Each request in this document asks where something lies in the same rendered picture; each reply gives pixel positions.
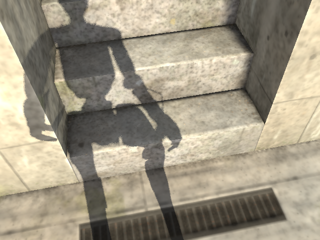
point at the stairs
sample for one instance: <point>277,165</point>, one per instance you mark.
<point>148,84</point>

